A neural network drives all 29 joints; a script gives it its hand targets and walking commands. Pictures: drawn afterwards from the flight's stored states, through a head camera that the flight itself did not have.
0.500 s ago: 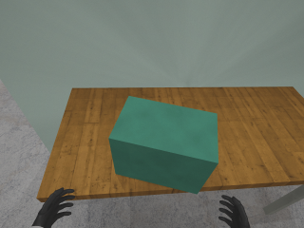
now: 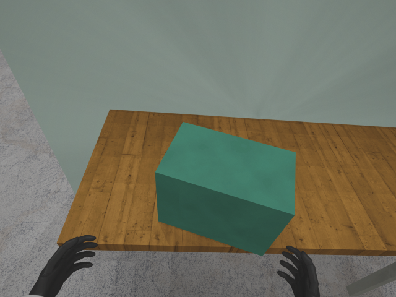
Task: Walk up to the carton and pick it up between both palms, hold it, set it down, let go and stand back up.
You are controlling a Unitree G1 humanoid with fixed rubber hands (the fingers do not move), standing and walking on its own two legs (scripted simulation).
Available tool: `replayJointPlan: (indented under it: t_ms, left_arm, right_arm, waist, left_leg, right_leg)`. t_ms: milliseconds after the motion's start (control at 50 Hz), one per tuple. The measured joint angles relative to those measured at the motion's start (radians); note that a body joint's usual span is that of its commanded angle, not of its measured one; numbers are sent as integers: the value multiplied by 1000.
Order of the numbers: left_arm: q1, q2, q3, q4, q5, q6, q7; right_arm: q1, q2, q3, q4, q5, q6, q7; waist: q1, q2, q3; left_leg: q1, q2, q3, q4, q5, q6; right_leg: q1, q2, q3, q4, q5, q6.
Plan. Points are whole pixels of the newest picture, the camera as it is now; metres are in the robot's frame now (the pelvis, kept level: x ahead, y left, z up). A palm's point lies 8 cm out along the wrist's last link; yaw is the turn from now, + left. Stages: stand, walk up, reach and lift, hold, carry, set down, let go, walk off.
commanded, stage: reach and lift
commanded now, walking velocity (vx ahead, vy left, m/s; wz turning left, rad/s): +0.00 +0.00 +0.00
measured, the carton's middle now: (222, 188) +0.38 -0.02 -0.02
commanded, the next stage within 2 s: none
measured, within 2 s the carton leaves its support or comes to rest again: neither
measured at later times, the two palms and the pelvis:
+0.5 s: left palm (65, 250) +0.19 +0.27 +0.01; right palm (307, 271) +0.19 -0.18 +0.02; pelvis +0.00 +0.01 +0.00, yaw +0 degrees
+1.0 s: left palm (86, 206) +0.26 +0.25 +0.04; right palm (319, 245) +0.23 -0.20 +0.04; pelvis +0.02 -0.01 +0.01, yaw +0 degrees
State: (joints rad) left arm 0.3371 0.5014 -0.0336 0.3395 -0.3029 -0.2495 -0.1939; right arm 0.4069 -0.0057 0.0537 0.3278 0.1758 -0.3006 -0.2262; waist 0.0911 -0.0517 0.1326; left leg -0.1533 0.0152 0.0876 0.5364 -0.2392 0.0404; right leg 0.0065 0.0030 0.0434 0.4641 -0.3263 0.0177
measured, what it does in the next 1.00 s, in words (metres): stands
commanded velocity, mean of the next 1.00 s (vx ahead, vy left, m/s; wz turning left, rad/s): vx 0.00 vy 0.00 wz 0.00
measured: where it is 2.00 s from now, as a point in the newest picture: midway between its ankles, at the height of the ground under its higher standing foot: outside the picture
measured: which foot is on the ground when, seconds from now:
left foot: down 0.00-1.00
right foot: down 0.00-1.00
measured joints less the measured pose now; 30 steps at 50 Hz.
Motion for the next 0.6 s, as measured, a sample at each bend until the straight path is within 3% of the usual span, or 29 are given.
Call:
replayJointPlan:
  t_ms: [220, 600]
  left_arm:
    - [29, 12, -49, -83, -27, 19, 15]
    - [-114, 10, -39, -92, -85, 142, 50]
  right_arm:
    - [-1, 23, -18, -61, -31, 50, -17]
    - [-68, -38, -22, -269, -1, 310, -18]
  waist:
    - [13, -3, -21]
    - [-52, 23, -51]
  left_leg:
    - [-6, -6, -6, 18, -10, 4]
    - [1, -13, 5, -61, 27, 5]
  right_leg:
    - [0, -5, -6, 12, -10, 0]
    - [-3, -12, 3, -56, 26, 5]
